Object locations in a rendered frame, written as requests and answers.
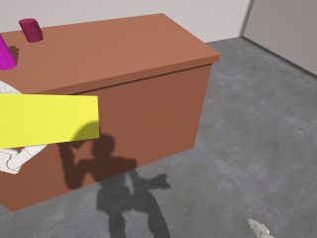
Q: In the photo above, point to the right robot hand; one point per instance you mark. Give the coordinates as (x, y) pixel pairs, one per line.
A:
(260, 230)

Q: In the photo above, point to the table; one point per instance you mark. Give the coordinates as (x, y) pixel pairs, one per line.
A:
(150, 77)

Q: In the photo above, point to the sponge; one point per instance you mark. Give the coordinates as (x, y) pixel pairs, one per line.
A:
(39, 119)

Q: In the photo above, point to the left robot hand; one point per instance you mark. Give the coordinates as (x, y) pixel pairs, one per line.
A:
(10, 159)

